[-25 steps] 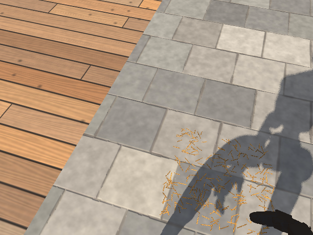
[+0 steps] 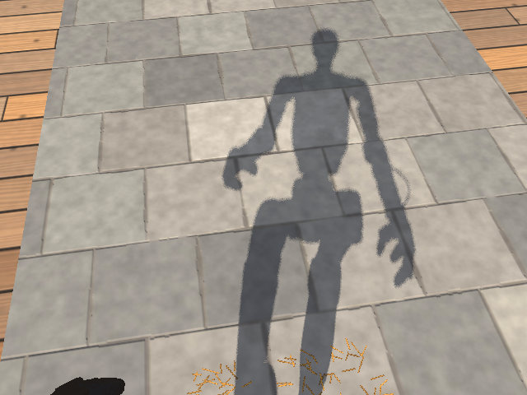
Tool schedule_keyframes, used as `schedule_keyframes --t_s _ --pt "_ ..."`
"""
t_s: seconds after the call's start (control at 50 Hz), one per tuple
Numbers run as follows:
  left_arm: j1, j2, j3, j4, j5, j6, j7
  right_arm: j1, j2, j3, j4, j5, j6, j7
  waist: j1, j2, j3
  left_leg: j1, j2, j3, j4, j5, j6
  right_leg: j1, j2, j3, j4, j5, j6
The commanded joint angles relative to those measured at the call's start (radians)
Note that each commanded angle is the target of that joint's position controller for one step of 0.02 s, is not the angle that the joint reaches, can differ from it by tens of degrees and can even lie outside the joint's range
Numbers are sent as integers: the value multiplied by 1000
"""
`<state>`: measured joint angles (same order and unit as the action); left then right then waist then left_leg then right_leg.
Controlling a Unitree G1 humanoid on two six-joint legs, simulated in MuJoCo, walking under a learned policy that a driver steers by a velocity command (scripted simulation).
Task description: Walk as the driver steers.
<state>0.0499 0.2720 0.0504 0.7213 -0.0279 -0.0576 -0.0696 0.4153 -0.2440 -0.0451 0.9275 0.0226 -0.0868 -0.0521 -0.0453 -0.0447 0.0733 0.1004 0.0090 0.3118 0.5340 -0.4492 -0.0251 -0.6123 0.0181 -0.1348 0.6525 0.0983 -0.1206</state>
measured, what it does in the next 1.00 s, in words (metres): walks ahead: right foot, then left foot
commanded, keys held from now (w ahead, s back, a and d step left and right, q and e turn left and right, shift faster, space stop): e+shift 0.16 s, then q+shift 0.72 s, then e+shift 0.12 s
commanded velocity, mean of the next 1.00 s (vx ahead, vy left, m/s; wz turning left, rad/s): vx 0.10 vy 0.00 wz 0.19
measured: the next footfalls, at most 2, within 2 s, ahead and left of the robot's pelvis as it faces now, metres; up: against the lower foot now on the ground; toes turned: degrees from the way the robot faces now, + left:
right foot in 0.02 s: +0.23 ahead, -0.03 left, +0.00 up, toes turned -3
left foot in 0.66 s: +0.30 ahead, +0.20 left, +0.00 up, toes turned +0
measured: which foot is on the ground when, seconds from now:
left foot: down 0.00-0.02, up 0.04-0.64, down 0.66-1.00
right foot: up 0.00-0.00, down 0.02-0.66, up 0.68-1.00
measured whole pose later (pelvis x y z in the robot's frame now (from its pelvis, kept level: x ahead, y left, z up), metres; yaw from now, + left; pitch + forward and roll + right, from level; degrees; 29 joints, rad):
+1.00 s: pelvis +0.28 +0.12 +0.03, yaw +14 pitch +4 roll -2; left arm 0.08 0.30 0.07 0.71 0.00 0.00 0.03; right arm 0.17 -0.32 -0.07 0.58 0.00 0.04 -0.05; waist 0.00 -0.02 0.02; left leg -0.30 -0.12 -0.21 0.48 -0.22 0.07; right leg -0.59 0.03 0.11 0.91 -0.28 0.10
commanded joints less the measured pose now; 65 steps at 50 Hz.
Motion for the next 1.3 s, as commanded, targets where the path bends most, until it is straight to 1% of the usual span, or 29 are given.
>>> schedule_keyframes --t_s 0.02,0.04,0.06,0.08,0.1,0.12,0.16,0.22,0.28,0.32,0.42,0.5,0.62,0.64,0.66,0.68,0.7,0.72,0.76,0.78,0.88,0.96,1.02,1.06,1.12,1.2,1.26,1.28,1.3 --pt "459 213 95 78 -6 24 37 -247 -142 -32 -161 12 -9 5 265 -50 -146 -462 28 -104 718 237 -33 708 -10 143 -180 213 -89" --pt "337 255 81 24 45 15 42 -147 -24 -1 -209 -41 -27 28 96 -297 -127 -742 -102 -212 1067 -274 -47 779 -115 436 -38 820 -186" --pt "299 273 78 -53 102 -5 32 -6 -77 4 -244 -24 -47 44 64 -237 -450 -818 -116 -452 1181 -211 -35 940 -329 820 -169 665 -387" --pt "217 252 86 -113 70 -4 23 -65 -169 -13 -263 -15 -52 45 73 -29 -453 -827 -80 -496 1118 -134 -9 881 -317 870 -265 334 -386" --pt "147 218 79 -134 24 -4 23 -137 -189 -24 -280 -16 -44 39 33 111 -318 -859 -49 -487 1018 -64 -7 730 -267 826 -315 102 -333" --pt "104 185 66 -142 0 -4 27 -162 -187 -29 -273 -27 -25 27 -2 187 -245 -823 -16 -485 948 -26 -21 589 -229 784 -343 44 -286" --pt "80 171 65 -160 10 7 43 -196 -193 -39 -294 -37 14 14 -25 148 -177 -734 8 -480 805 -10 -48 389 -156 667 -344 184 -241" --pt "133 141 52 -136 23 20 82 -196 -125 -24 -287 -44 30 3 3 108 -222 -691 28 -399 655 112 -76 320 -108 460 -249 476 -188" --pt "166 89 25 -104 32 44 107 -226 -74 -5 -291 -32 46 -1 33 19 -294 -672 50 -383 521 272 -83 379 -90 370 -216 449 -113" --pt "151 40 3 -88 46 48 108 -254 -67 0 -287 -23 50 10 49 -16 -276 -612 72 -389 407 356 -69 365 -97 328 -238 330 -74" --pt "156 128 31 -77 65 56 102 -359 -160 -32 -350 5 56 30 116 -60 -139 -754 65 -396 350 192 -38 490 -228 407 -269 142 -131" --pt "145 119 35 -87 47 80 117 -323 -135 -30 -367 2 63 61 109 -39 -130 -825 76 -372 385 70 -38 610 -302 421 -244 236 -163" --pt "82 141 53 -104 15 85 116 -213 -121 -38 -349 13 64 87 54 -54 -178 -567 -2 -241 73 179 8 580 -251 247 -134 326 -72" --pt "79 131 51 -100 3 77 117 -154 -134 -49 -331 6 61 83 20 -40 -197 -453 -34 -231 -54 306 35 536 -214 194 -42 297 -28" --pt "105 117 51 -100 13 60 113 -88 -202 -75 -329 -3 57 69 -7 55 -227 -258 26 -388 -118 570 96 372 -137 131 146 128 54" --pt "92 48 30 -154 81 43 102 -60 -355 -107 -355 -21 53 57 38 368 -260 -25 321 -814 -76 1146 263 5 25 77 462 -642 159" --pt "32 91 32 -161 75 21 91 -18 -309 -94 -369 -46 50 62 -38 319 -379 76 387 -928 -84 1254 408 -128 78 240 623 -796 168" --pt "23 112 36 -153 44 17 85 -64 -284 -92 -371 -43 49 63 -20 210 -343 68 335 -845 -71 1181 379 -165 45 273 678 -734 169" --pt "1 98 34 -129 40 27 98 -163 -243 -86 -391 5 73 44 12 92 -254 -23 223 -725 -75 1008 278 -183 11 265 605 -592 182" --pt "-2 104 37 -130 40 36 101 -194 -238 -81 -402 15 87 35 36 90 -233 -95 188 -706 -94 937 258 -134 5 269 550 -552 188" --pt "-2 87 34 -107 28 42 102 -197 -259 -92 -417 3 115 10 49 152 -228 -158 124 -743 -115 821 220 -64 65 270 328 -439 211" --pt "23 98 29 -66 29 52 100 -212 -201 -59 -412 -21 121 -3 26 176 -248 -207 143 -675 -92 811 198 23 -3 230 278 -357 227" --pt "25 73 16 -61 26 52 88 -232 -117 -16 -389 -49 113 9 24 172 -220 -287 149 -641 -111 738 202 143 -63 218 198 -344 208" --pt "12 87 18 -69 17 47 80 -234 -140 -17 -372 -58 102 24 9 190 -167 -330 155 -627 -133 685 216 207 -57 189 142 -365 188" --pt "-5 148 36 -103 -1 42 70 -227 -211 -42 -361 -50 107 25 -10 190 -102 -246 202 -664 -122 721 260 128 -36 164 122 -495 164" --pt "52 128 35 -109 -10 38 50 -247 -206 -53 -357 -24 122 8 7 160 -125 -111 245 -660 -64 888 273 106 -28 150 55 -527 150" --pt "136 123 41 -94 -3 36 44 -287 -194 -59 -362 -1 122 -1 63 148 -160 -145 185 -551 31 875 195 268 3 133 -191 -279 106" --pt "173 185 61 -98 7 34 52 -281 -180 -60 -369 -10 109 -1 71 62 -198 -250 100 -478 167 727 123 410 -59 287 -239 -21 48" --pt "211 319 98 -109 14 32 59 -321 -146 -51 -417 -59 92 4 61 -180 -216 -539 -74 -347 423 270 13 601 -277 604 -222 440 -105"
Keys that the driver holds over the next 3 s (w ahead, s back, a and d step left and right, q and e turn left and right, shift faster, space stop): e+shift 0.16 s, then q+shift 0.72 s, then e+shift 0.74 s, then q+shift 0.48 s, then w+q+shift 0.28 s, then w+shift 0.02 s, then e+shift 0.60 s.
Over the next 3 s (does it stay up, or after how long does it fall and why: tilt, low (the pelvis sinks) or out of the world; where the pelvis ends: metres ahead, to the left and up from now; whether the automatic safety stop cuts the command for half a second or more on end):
stays up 0.60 0.18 0.02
